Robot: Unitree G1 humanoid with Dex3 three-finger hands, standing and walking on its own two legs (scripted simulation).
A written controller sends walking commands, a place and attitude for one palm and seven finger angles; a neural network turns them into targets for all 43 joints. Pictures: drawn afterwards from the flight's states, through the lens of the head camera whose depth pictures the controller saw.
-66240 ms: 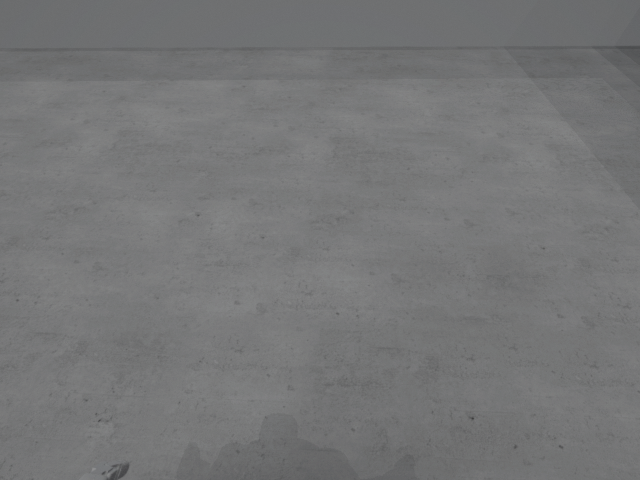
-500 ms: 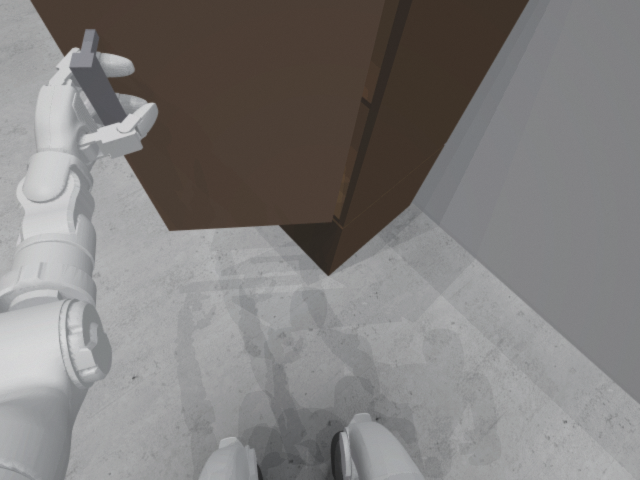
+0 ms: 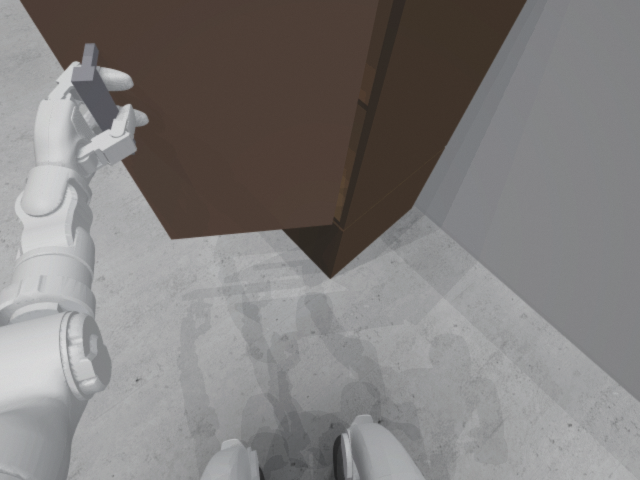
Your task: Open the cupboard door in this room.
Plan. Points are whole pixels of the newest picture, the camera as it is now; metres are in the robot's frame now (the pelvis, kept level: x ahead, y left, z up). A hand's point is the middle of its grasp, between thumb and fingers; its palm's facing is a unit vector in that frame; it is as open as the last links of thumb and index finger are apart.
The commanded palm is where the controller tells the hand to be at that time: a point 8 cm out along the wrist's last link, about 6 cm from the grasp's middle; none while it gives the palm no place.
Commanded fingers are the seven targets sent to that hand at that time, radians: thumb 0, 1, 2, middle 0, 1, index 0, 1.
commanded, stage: pull the door open along its arc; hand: left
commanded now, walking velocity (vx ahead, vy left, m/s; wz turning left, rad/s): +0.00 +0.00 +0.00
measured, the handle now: (109, 102) +0.56 +0.20 +0.08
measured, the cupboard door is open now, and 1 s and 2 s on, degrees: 55 100 99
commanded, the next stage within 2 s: open thumb and fingers to let go in 0.90 s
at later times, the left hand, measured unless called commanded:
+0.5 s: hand (175, 224) +0.39 +0.12 +0.08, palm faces +0.38 -0.93 +0.03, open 5.9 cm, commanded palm +0.33 +0.17 +0.08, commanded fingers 0.00 0.90 0.90 -0.40 -1.35 -0.40 -1.35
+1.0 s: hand (262, 293) +0.31 +0.03 +0.08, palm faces +0.34 -0.94 -0.02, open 6.1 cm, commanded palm +0.27 +0.08 +0.08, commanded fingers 0.00 0.83 0.87 -0.40 -1.34 -0.40 -1.34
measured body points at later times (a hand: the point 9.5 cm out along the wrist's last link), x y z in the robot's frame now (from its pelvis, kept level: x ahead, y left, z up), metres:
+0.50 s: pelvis +0.01 -0.01 +0.02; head +0.07 -0.01 +0.46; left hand +0.37 +0.16 +0.08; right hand +0.14 -0.24 -0.10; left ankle -0.02 +0.12 -0.68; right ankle +0.02 -0.12 -0.68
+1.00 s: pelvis +0.01 -0.04 +0.02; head +0.05 -0.06 +0.47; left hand +0.28 +0.08 +0.09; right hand +0.18 -0.25 -0.09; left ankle -0.02 +0.12 -0.68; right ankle +0.02 -0.12 -0.68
